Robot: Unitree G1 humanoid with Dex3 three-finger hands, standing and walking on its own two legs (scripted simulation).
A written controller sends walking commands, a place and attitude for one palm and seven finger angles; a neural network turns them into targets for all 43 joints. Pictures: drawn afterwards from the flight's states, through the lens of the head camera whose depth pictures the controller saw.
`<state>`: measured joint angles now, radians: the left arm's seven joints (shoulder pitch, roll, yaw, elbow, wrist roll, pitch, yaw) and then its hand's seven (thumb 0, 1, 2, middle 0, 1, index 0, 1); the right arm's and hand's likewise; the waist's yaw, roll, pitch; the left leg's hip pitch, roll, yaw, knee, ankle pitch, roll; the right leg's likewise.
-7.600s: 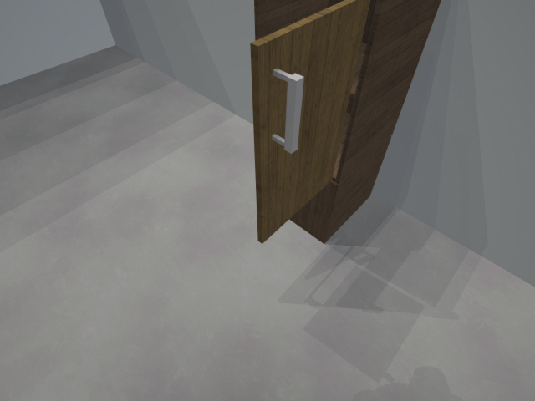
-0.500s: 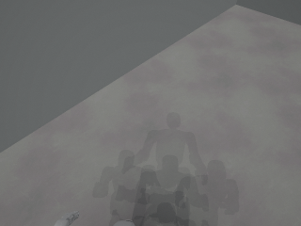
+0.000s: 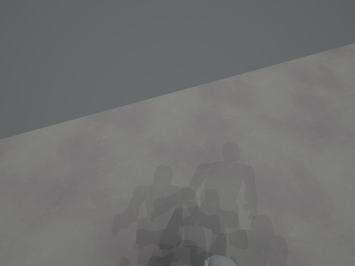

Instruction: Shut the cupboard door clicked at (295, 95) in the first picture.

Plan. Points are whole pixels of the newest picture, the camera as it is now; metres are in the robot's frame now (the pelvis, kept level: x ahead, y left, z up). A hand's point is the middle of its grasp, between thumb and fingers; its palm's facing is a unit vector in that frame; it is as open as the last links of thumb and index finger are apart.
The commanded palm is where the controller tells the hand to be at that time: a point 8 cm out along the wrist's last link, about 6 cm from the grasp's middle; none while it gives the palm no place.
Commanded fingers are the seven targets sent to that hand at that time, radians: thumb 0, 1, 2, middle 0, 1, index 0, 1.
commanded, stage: walk to a spot facing it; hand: left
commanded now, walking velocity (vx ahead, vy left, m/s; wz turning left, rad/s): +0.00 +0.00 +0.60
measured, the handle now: out of the picture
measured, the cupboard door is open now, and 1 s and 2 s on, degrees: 91 91 91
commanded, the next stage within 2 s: none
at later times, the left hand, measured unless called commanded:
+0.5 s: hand out of the picture +0.01 +0.15 -0.15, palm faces +0.33 -0.91 -0.25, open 7.3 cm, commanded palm none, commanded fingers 0.00 0.90 0.90 -0.20 -0.30 -0.20 -0.30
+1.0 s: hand out of the picture -0.01 +0.19 -0.15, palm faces +0.55 -0.79 -0.27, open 7.4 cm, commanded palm none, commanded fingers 0.00 0.90 0.90 -0.20 -0.30 -0.20 -0.30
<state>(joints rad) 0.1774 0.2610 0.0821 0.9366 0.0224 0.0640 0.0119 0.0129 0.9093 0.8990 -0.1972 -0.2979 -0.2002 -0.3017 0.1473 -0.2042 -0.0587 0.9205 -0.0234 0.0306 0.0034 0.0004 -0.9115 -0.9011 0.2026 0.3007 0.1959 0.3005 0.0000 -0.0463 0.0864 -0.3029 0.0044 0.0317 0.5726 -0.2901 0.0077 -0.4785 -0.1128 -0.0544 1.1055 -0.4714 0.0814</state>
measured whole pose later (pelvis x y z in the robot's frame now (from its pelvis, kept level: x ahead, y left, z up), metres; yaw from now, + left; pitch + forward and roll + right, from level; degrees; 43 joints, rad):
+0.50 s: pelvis +0.00 -0.05 +0.01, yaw +19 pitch +0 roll +3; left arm 0.21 0.18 0.04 0.90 0.03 0.00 0.02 0.01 0.92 0.90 -0.20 -0.30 -0.21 -0.30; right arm 0.14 -0.25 -0.09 0.96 -0.01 0.09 0.03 0.00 -0.91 -0.90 0.20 0.30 0.19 0.30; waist -0.01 -0.01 0.11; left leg -0.42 0.04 0.05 0.92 -0.43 -0.07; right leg -0.21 -0.14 -0.24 0.51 -0.30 -0.01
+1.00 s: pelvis +0.02 -0.04 +0.00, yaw +34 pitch +1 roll +1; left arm 0.17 0.23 0.07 0.90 0.03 0.00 -0.03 0.01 0.91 0.90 -0.20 -0.30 -0.20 -0.30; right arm 0.22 -0.21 -0.07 0.96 -0.03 0.04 0.01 0.00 -0.91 -0.90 0.21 0.30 0.20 0.30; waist -0.02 0.02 0.05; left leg -0.30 -0.02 -0.07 0.59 -0.33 0.00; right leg -0.30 -0.06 -0.06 0.58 -0.38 0.06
